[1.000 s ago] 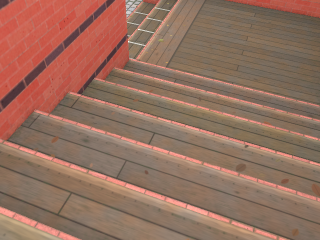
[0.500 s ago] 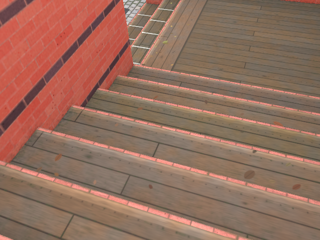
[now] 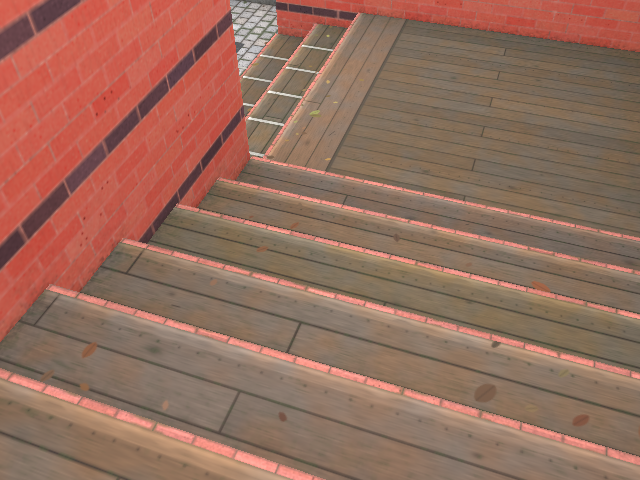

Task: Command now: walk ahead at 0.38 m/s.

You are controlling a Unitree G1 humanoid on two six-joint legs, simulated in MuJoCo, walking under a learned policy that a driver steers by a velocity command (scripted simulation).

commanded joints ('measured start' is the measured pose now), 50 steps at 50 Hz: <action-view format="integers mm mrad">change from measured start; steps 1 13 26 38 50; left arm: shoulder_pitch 253 226 383 118 292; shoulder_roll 124 100 116 -41 292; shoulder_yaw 32 17 -13 -24 110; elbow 27 18 64 -134 -201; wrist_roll -8 -6 71 43 52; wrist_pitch -22 -37 -29 -37 -152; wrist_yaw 8 22 -51 -65 -5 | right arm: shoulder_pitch -181 -243 7 -97 -342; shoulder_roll -72 -77 -193 -101 -133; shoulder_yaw -12 -23 15 3 -43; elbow -113 -164 -132 -215 -551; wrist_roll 14 -28 -49 -79 26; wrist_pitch -29 2 -55 -162 -143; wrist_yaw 5 65 37 -24 46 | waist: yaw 143 29 -37 123 201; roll -142 -92 69 84 -105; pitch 107 101 10 34 -89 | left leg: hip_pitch -380 -445 294 -252 -839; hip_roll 45 66 170 375 34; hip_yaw -46 76 76 125 -56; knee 90 410 -171 -236 981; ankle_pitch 49 339 896 856 -540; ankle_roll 89 32 -1 211 -78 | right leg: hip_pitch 273 142 -120 -263 349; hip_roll -165 -234 -26 -187 -392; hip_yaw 292 120 195 80 630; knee -255 -253 480 404 2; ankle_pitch -87 588 271 193 1206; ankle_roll -83 -111 14 44 -409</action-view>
